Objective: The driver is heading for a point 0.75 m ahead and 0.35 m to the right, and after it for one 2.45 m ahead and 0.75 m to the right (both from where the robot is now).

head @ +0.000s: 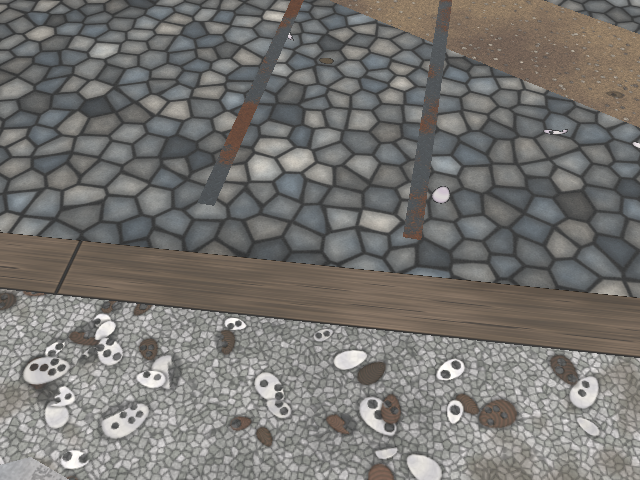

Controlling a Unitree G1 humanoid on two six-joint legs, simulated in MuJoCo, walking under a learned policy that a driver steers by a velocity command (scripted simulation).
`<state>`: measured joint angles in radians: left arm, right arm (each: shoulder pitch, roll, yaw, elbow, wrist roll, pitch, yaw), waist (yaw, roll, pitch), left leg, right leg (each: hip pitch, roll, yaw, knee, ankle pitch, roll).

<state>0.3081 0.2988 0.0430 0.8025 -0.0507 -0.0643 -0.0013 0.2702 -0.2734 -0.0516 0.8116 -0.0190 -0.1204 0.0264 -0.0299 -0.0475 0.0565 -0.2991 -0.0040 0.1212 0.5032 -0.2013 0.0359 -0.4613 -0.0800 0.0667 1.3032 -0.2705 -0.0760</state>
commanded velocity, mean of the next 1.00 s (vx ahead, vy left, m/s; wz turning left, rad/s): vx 1.00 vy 0.00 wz -0.78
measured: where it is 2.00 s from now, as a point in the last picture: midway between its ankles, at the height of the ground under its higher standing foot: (528, 167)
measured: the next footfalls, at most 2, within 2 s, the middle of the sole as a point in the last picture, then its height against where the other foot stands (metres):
right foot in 0.34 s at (380, 473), level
left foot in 0.76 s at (367, 300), level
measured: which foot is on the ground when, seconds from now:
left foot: down 0.00-0.34, up 0.36-0.74, down 0.76-1.00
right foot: up 0.00-0.32, down 0.34-0.76, up 0.78-1.00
